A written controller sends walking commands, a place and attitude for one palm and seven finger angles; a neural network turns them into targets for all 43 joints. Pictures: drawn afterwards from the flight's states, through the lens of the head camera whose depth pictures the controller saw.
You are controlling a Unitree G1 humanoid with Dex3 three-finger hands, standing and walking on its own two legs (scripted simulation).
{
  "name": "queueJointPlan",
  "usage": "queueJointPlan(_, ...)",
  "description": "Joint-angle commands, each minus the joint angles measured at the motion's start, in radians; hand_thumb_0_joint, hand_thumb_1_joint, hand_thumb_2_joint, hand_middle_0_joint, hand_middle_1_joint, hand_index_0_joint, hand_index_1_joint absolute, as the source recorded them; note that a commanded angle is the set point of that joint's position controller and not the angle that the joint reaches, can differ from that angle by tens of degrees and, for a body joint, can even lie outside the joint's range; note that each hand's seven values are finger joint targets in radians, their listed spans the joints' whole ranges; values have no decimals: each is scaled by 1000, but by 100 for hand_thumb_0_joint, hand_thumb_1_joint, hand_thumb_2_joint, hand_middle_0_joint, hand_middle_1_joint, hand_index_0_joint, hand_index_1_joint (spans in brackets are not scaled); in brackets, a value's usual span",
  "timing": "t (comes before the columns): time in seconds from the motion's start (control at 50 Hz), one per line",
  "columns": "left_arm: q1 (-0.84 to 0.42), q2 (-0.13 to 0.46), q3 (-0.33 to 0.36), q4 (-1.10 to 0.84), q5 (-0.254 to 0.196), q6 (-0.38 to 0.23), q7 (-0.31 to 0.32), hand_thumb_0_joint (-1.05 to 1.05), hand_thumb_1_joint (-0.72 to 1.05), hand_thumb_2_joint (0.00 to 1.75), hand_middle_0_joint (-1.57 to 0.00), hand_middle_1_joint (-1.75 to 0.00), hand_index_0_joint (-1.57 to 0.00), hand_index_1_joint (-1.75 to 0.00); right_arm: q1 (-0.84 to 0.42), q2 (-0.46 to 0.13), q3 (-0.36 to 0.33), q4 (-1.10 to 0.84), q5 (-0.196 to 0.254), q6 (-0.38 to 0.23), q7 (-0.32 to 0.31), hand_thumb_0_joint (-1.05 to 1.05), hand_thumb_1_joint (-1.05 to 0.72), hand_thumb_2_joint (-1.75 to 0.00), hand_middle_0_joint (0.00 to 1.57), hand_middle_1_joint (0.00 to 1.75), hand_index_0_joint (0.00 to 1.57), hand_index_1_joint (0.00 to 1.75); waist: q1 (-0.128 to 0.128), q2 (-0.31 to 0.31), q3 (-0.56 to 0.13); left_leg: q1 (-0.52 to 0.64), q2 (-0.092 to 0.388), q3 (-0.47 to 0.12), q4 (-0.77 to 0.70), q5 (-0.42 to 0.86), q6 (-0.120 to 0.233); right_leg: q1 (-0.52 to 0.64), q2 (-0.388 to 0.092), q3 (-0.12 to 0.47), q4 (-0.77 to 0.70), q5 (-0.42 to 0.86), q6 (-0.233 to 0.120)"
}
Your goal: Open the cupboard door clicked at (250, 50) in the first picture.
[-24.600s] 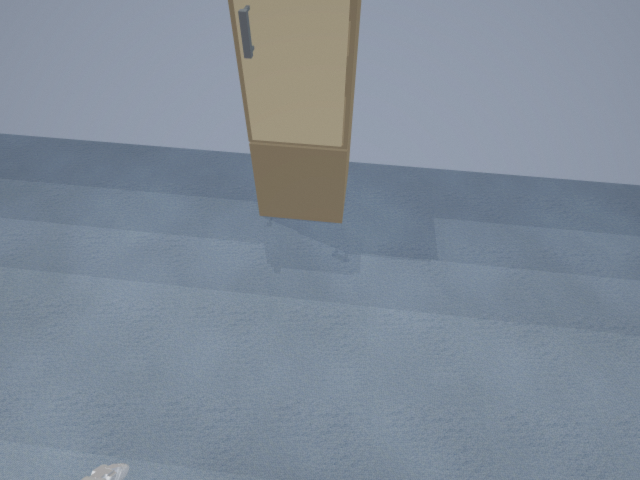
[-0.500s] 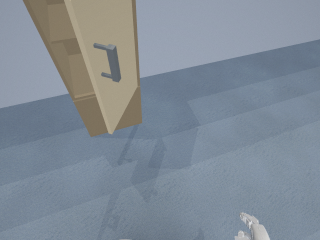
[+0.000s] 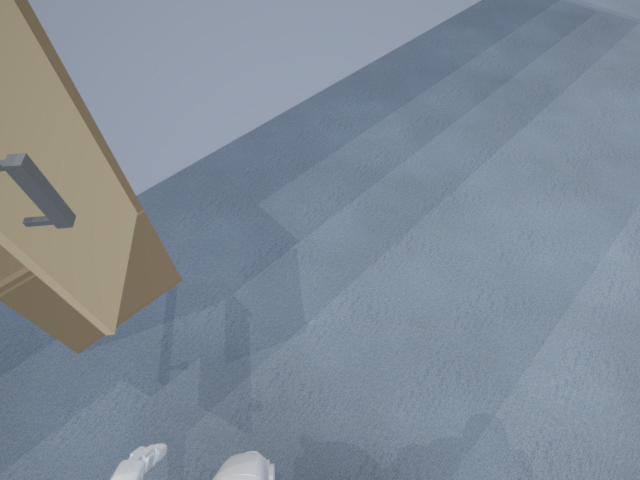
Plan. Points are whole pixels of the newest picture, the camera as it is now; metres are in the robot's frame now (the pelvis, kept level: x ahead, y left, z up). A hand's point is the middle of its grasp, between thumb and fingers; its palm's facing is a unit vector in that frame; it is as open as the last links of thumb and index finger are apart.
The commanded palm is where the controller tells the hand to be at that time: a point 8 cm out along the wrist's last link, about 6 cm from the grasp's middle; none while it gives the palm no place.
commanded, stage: walk to a spot facing it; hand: left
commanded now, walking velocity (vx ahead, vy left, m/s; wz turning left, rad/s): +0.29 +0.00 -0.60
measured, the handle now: (26, 195) +0.46 +0.43 +0.05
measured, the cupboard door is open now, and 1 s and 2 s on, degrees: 53 53 53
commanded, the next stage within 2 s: turn to face it in 1.94 s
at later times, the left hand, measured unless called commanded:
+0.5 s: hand (263, 346) +0.32 +0.10 -0.16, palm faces -0.41 -0.90 -0.12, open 7.4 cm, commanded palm none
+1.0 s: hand (285, 319) +0.38 +0.07 -0.17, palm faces -0.35 -0.92 -0.20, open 7.3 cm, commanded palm none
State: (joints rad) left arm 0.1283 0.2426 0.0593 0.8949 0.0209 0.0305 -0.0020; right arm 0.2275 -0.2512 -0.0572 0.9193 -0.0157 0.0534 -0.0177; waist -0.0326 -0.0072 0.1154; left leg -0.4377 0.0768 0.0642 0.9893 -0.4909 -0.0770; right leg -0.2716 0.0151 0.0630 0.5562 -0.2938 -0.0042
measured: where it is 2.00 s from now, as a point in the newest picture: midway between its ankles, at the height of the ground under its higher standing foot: (422, 301)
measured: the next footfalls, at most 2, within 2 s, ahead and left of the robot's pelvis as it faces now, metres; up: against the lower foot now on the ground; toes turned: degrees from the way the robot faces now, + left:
left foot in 0.12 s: +0.08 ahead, +0.13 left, +0.00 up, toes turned +1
right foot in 0.58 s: +0.23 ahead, -0.16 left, +0.00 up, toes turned -27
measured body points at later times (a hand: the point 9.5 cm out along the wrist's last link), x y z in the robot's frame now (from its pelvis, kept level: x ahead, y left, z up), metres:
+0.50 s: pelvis +0.13 -0.01 +0.00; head +0.19 -0.01 +0.45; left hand +0.35 +0.15 -0.14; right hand -0.05 -0.17 -0.13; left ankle +0.04 +0.13 -0.73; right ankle +0.18 -0.15 -0.69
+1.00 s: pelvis +0.34 -0.11 +0.00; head +0.37 -0.12 +0.45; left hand +0.40 +0.12 -0.15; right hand +0.37 -0.39 -0.12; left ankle +0.49 -0.05 -0.70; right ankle +0.20 -0.14 -0.73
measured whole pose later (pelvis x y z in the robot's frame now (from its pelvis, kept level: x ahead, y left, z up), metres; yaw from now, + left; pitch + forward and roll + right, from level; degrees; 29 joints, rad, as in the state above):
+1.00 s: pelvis +0.34 -0.11 +0.00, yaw -27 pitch +1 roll -1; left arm 0.37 0.18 0.05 1.09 0.01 -0.07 0.00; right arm 0.05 -0.18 -0.05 0.93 -0.02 -0.03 0.02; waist 0.05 -0.01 0.06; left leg -0.53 0.09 0.08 0.70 -0.21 -0.04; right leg 0.01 0.06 -0.02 0.34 -0.35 -0.06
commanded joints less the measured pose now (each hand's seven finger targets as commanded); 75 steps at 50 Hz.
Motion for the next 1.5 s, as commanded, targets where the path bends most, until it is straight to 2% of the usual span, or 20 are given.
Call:
queueJointPlan(0.0, -2, 224, 62, -70, 12, -21, -5, 0, 90, 90, -20, -30, -20, -30, 21, -57, -19, -98, -1, -47, 18, 0, -90, -90, 20, 30, 20, 30, 20, -165, -74, 85, -31, 22, -200, 39, 13, -65, -210, 290, -283, -258, -194)
queueJointPlan(0.06, -58, 161, 51, -87, 2, -21, -19, 0, 90, 90, -20, -30, -20, -30, 197, -86, -22, -40, -6, -73, 4, 0, -90, -90, 20, 30, 20, 30, -72, -59, -77, 427, -39, 41, -503, 120, 26, -292, -96, 214, -151, -355, -114)
queueJointPlan(0.1, -111, 43, 28, -160, -8, -25, -32, 0, 90, 90, -20, -30, -20, -30, 375, -253, -49, -10, -35, -98, -21, 0, -90, -90, 20, 30, 20, 30, -134, 369, -87, 509, 442, -611, -849, -317, 206, -564, 66, -53, 427, -374, -8)
queueJointPlan(0.12, -174, 71, 40, -174, 6, -37, -46, 0, 90, 90, -20, -30, -20, -30, 333, -252, -47, -21, -33, -103, -20, 0, -90, -90, 20, 30, 20, 30, -112, 173, -37, 389, 486, -679, -897, -329, 269, -564, -35, 25, 571, -262, -19)
queueJointPlan(0.22, -56, 3, 27, -75, 12, -27, -71, 0, 90, 90, -20, -30, -20, -30, 220, -76, 11, -19, -15, -135, -18, 0, -90, -90, 20, 30, 20, 30, -1, 136, -60, 403, 241, -76, -766, 406, 137, -500, -88, -68, 675, 64, 15)
queueJointPlan(0.44, -251, -28, 0, -86, 6, -31, -70, 0, 90, 90, -20, -30, -20, -30, 370, -58, 16, 94, -27, -125, -17, 0, -90, -90, 20, 30, 20, 30, -53, 175, -5, 471, 278, 152, -723, 708, 154, -335, -58, -207, 184, 55, -35)
queueJointPlan(0.52, 96, 47, 29, 18, 7, -56, -50, 0, 90, 90, -20, -30, -20, -30, 276, -101, 8, 82, -8, -119, -12, 0, -90, -90, 20, 30, 20, 30, 128, 123, -172, 330, 242, 223, -300, 1009, 102, 219, 28, -245, 13, 59, -109)
queueJointPlan(0.54, 285, 153, 61, 72, 11, -67, -35, 0, 90, 90, -20, -30, -20, -30, 243, -65, 11, 57, 13, -122, 3, 0, -90, -90, 20, 30, 20, 30, 210, -57, -293, 54, 164, 244, -15, 680, 66, 547, -152, -26, -42, 6, -168)
queueJointPlan(0.56, 381, 248, 83, 96, -8, -67, -20, 0, 90, 90, -20, -30, -20, -30, 214, -5, 15, 11, 27, -123, -2, 0, -90, -90, 20, 30, 20, 30, 212, -246, -366, -234, 1, 170, 327, -137, 18, 691, -442, 483, -191, 106, -276)
queueJointPlan(0.58, 317, 256, 82, 78, -22, -56, -6, 0, 90, 90, -20, -30, -20, -30, 128, -42, 1, -8, 20, -112, -4, 0, -90, -90, 20, 30, 20, 30, 192, -104, -257, -293, 37, 8, 426, -102, 41, 502, -477, 528, -286, 13, -311)
queueJointPlan(0.68, 75, 68, 27, 37, -2, -91, 4, 0, 90, 90, -20, -30, -20, -30, 186, 37, -6, 68, -11, -76, 9, 0, -90, -90, 20, 30, 20, 30, -7, -94, -90, -98, 102, -29, 145, 187, 24, 44, -249, 94, -357, 126, -180)
queueJointPlan(0.94, 279, 71, 16, 151, -5, -118, 9, 0, 90, 90, -20, -30, -20, -30, -211, 20, -2, -57, -3, -101, 43, 0, -90, -90, 20, 30, 20, 30, 64, -105, -35, -96, 2, 24, -322, 271, 53, 278, -247, 88, -271, 559, -175)
queueJointPlan(1.0, 247, 74, 18, 152, -12, -119, 12, 0, 90, 90, -20, -30, -20, -30, 31, -40, -14, 26, -15, -115, 20, 0, -90, -90, 20, 30, 20, 30, -64, -32, -141, 354, -44, 52, -491, 361, 99, 122, -177, 12, 29, 716, -111)
queueJointPlan(1.02, 260, 38, 16, 131, -18, -118, 7, 0, 90, 90, -20, -30, -20, -30, 199, -140, -38, 69, -31, -123, 8, 0, -90, -90, 20, 30, 20, 30, -119, 119, -266, 631, 178, -236, -514, 369, 187, -111, -79, -44, 295, 418, -59)
queueJointPlan(1.04, 288, 8, 3, 110, -23, -124, -4, 0, 90, 90, -20, -30, -20, -30, 305, -223, -51, 88, -32, -118, 4, 0, -90, -90, 20, 30, 20, 30, -119, 298, -349, 761, 427, -526, -631, 409, 308, -295, 29, -106, 648, -223, -38)
queueJointPlan(1.06, 229, 34, 10, 101, -9, -122, 1, 0, 90, 90, -20, -30, -20, -30, 258, -201, -44, 78, -19, -108, 2, 0, -90, -90, 20, 30, 20, 30, -104, 159, -281, 604, 442, -554, -695, 257, 322, -345, -12, -30, 775, -247, -49)
queueJointPlan(1.2, 191, -51, 8, 109, 8, -59, -33, 0, 90, 90, -20, -30, -20, -30, 97, -46, -2, 67, -10, -143, -2, 0, -90, -90, 20, 30, 20, 30, 46, 140, -96, 243, 226, -60, -819, 347, 198, -283, -134, -65, 526, 51, 0)
queueJointPlan(1.38, -54, -23, 4, 38, 9, -62, -45, 0, 90, 90, -20, -30, -20, -30, 234, -63, -3, 132, -24, -123, 9, 0, -90, -90, 20, 30, 20, 30, 2, 111, -14, 286, 234, 13, -791, 336, 191, -150, -87, -176, 85, 94, -16)
queueJointPlan(1.44, 128, 41, 17, 105, 10, -78, -38, 0, 90, 90, -20, -30, -20, -30, 234, -67, 3, 148, -12, -119, 8, 0, -90, -90, 20, 30, 20, 30, 98, 44, -118, 239, 164, 91, -491, 602, 135, 204, -34, -198, -45, 90, -66)
queueJointPlan(1.48, 429, 224, 66, 184, 2, -90, -10, 0, 90, 90, -20, -30, -20, -30, 195, 6, 16, 88, 13, -127, 18, 0, -90, -90, 20, 30, 20, 30, 202, -317, -285, -225, -36, 156, 100, -99, 53, 641, -471, 434, -239, 21, -250)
